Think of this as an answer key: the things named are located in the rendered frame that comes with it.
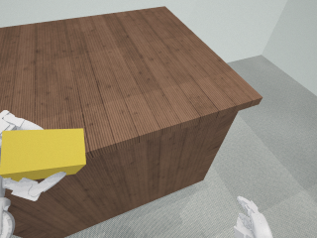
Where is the robot left forearm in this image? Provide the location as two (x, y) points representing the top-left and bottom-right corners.
(0, 197), (15, 238)

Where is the table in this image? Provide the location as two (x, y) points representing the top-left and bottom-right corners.
(0, 6), (263, 238)

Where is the robot left hand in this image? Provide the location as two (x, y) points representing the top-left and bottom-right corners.
(0, 110), (66, 201)

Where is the sponge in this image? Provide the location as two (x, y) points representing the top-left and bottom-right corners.
(0, 128), (86, 182)

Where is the robot right hand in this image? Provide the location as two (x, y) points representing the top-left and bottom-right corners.
(234, 196), (273, 238)

